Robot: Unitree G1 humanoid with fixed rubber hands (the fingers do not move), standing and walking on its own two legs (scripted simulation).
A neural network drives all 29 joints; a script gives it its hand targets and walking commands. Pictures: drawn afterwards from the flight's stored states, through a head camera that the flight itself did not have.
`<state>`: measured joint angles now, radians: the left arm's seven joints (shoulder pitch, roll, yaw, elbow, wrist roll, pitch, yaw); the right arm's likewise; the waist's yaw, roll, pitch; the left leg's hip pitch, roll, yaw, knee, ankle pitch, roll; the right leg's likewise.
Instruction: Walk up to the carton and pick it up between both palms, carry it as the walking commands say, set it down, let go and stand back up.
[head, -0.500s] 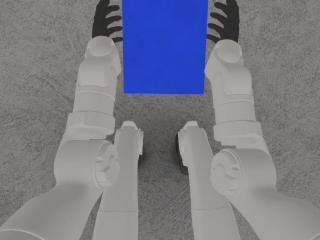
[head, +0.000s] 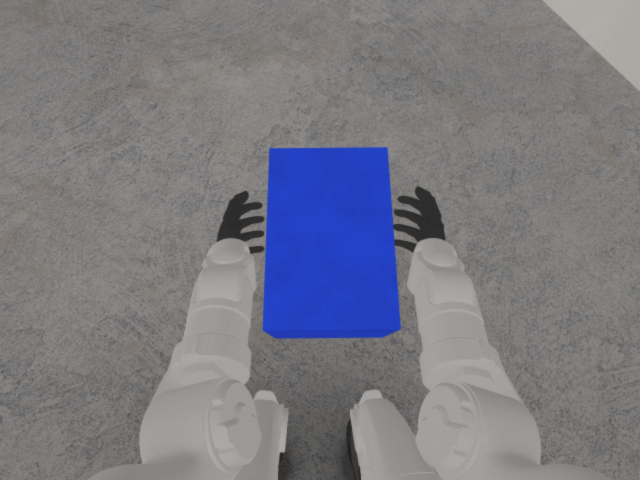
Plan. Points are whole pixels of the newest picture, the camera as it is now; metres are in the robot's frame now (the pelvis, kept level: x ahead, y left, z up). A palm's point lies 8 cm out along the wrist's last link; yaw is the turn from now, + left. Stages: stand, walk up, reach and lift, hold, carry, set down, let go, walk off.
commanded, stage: reach and lift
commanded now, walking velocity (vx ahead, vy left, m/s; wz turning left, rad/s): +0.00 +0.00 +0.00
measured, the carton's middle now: (328, 247) +0.44 -0.01 -0.10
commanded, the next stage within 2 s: none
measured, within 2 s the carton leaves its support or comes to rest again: neither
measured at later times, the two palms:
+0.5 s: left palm (224, 238) +0.39 +0.12 +0.03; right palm (443, 233) +0.39 -0.14 +0.04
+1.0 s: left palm (211, 225) +0.37 +0.12 +0.10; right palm (473, 221) +0.36 -0.14 +0.11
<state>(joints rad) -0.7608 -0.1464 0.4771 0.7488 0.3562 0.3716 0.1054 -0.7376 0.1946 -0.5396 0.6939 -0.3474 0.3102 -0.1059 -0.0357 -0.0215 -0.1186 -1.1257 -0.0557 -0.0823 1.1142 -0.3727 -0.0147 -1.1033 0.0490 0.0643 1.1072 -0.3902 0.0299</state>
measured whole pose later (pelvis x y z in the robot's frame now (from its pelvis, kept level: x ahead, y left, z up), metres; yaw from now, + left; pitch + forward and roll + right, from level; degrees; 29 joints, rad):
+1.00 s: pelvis +0.04 +0.00 +0.09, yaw -1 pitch +2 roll +0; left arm -0.41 -0.20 0.28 0.48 0.28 0.55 0.08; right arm -0.42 0.20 -0.35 0.46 -0.28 0.51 -0.09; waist -0.01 -0.01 -0.02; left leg -0.35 -0.03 -0.07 0.54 -0.22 0.00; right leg -0.33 0.03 0.10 0.52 -0.23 0.02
